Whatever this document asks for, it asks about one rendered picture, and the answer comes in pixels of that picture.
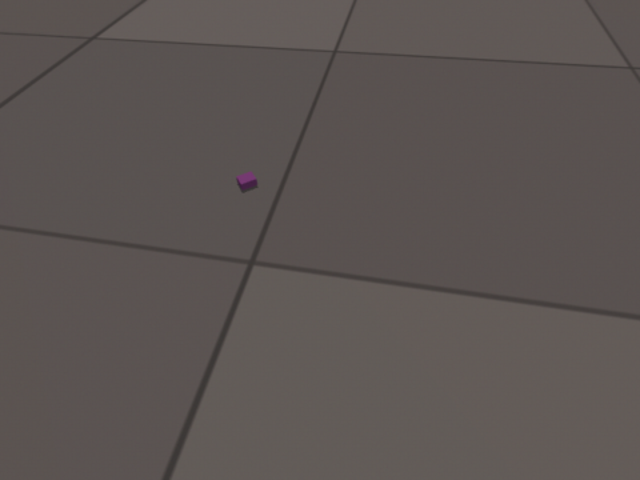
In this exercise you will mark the small box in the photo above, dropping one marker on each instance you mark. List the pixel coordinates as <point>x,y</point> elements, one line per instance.
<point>246,180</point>

